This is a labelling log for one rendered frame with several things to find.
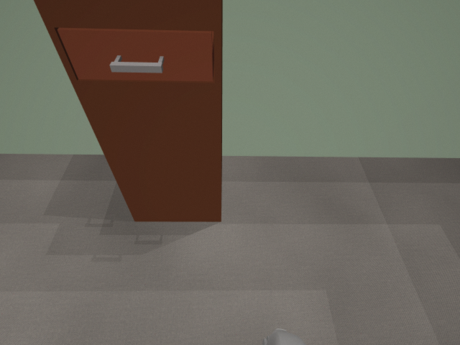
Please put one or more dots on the cabinet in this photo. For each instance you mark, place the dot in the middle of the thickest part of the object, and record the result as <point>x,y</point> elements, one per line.
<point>162,139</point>

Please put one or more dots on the robot right shin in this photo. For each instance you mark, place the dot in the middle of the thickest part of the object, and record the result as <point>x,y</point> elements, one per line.
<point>278,329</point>

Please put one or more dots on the drawer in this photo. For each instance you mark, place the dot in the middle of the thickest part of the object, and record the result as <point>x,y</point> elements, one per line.
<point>188,55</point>

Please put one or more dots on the handle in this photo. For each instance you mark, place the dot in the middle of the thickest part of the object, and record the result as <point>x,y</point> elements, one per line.
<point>133,67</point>

